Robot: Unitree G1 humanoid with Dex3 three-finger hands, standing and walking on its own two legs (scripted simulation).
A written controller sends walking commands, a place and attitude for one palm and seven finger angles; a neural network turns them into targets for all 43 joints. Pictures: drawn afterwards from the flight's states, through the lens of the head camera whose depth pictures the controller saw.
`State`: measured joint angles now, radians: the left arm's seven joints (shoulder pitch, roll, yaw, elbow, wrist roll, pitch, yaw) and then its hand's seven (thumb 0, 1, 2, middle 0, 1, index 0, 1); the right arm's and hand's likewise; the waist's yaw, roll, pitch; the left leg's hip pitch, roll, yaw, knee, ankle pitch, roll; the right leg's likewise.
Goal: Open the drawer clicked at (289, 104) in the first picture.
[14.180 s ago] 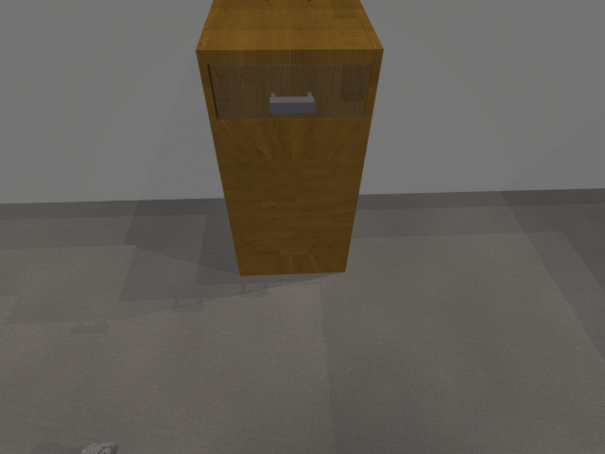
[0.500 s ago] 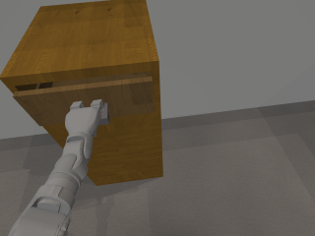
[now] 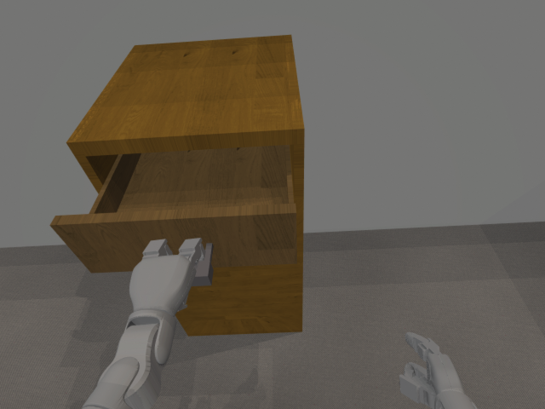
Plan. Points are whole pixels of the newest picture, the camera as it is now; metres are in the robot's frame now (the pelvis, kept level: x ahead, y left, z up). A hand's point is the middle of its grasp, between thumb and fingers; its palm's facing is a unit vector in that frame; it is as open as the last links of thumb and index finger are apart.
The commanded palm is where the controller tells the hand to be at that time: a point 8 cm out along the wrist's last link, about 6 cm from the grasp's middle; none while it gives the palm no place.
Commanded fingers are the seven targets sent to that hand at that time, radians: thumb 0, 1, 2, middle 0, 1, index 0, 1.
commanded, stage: pull the drawer open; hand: left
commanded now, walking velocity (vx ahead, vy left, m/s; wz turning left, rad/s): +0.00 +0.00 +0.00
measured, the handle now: (179, 262) +0.33 +0.18 +0.03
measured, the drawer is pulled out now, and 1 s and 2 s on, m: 0.17 0.30 0.29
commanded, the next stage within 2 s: open the thumb to release the handle in 1.08 s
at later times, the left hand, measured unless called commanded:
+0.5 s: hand (164, 368) +0.18 +0.17 +0.01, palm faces +0.00 -0.14 -0.99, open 6.1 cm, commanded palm +0.13 +0.18 +0.07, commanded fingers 0.00 0.90 0.90 -0.40 -1.35 -0.40 -1.35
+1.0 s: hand (159, 392) +0.15 +0.17 +0.02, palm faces -0.01 -0.16 -0.99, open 6.2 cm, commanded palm +0.09 +0.18 +0.07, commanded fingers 0.00 0.90 0.90 -0.40 -1.35 -0.40 -1.35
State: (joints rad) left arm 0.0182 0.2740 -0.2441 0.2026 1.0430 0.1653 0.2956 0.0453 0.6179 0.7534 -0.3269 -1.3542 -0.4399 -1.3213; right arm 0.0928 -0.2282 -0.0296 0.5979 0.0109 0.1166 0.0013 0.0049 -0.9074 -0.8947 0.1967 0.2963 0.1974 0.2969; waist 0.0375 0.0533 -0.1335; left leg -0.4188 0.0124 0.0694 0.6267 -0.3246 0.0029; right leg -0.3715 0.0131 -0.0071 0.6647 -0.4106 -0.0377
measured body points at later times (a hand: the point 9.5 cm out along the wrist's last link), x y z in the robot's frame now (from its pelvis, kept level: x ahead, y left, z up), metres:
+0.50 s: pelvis -0.02 -0.02 +0.00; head -0.02 -0.06 +0.44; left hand +0.17 +0.17 +0.07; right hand +0.19 -0.24 -0.11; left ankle -0.01 +0.12 -0.72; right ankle -0.05 -0.09 -0.72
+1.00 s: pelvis -0.01 -0.02 -0.02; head +0.00 -0.06 +0.43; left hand +0.14 +0.17 +0.07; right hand +0.19 -0.24 -0.11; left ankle -0.01 +0.12 -0.72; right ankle -0.05 -0.09 -0.72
